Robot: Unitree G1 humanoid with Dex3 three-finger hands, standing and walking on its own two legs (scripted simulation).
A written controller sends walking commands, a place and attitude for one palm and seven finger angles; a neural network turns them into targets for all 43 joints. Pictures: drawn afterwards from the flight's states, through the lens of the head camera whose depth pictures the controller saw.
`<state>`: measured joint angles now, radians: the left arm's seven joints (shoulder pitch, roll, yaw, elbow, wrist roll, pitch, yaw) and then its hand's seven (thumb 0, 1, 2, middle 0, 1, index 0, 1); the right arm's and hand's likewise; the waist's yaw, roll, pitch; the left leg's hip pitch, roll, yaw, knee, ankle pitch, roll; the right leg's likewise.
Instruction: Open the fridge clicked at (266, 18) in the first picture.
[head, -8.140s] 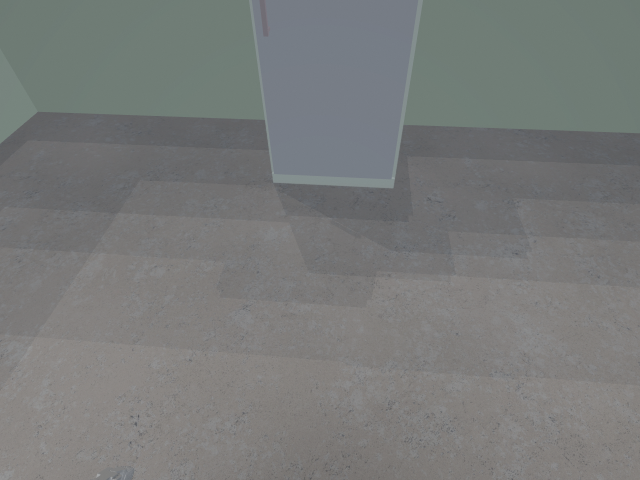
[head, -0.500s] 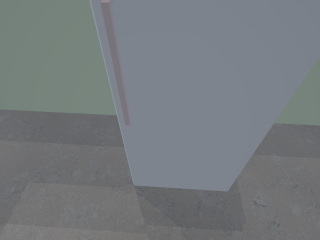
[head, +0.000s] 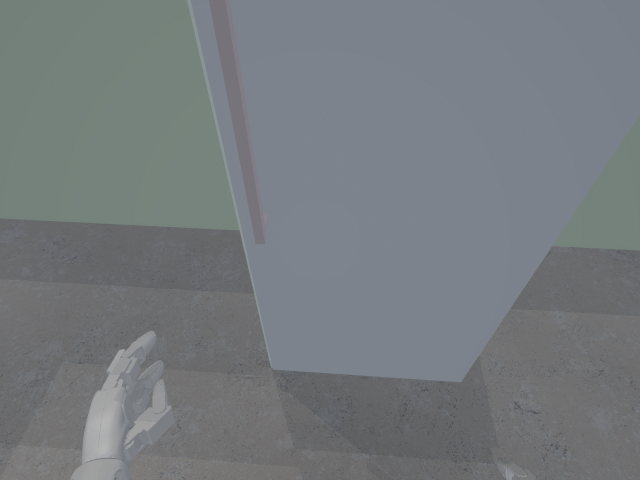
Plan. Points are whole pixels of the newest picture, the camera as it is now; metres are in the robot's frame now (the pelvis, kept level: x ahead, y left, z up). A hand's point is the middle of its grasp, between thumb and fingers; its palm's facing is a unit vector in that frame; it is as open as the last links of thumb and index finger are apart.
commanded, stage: raise the hand to about handle height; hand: left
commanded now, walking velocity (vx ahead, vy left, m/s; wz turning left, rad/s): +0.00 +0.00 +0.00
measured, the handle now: (248, 139) +0.51 +0.12 +0.17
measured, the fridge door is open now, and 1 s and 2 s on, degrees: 0 0 0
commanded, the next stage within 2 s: move the hooked fingers beside the handle in 1.92 s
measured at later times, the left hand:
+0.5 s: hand (144, 421) +0.19 +0.22 +0.00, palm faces -0.05 -1.00 -0.05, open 10.1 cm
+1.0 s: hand (101, 368) +0.23 +0.26 +0.06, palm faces +0.00 -1.00 -0.06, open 13.1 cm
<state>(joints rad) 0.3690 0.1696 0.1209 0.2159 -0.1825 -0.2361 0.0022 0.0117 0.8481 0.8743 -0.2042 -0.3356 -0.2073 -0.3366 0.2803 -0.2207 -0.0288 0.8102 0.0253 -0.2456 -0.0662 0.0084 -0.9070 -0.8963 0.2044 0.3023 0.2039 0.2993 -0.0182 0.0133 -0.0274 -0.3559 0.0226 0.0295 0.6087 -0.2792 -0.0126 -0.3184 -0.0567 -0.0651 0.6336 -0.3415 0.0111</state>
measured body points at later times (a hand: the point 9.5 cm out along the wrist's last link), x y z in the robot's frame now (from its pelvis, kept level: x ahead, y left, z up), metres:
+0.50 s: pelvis -0.02 +0.00 -0.06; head +0.02 +0.01 +0.39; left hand +0.19 +0.27 +0.01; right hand +0.17 -0.21 -0.13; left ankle +0.02 +0.13 -0.73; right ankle -0.01 -0.12 -0.73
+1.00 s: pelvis +0.00 +0.02 -0.03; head +0.01 +0.03 +0.42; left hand +0.22 +0.32 +0.06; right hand +0.17 -0.23 -0.08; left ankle +0.02 +0.13 -0.73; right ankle -0.01 -0.12 -0.73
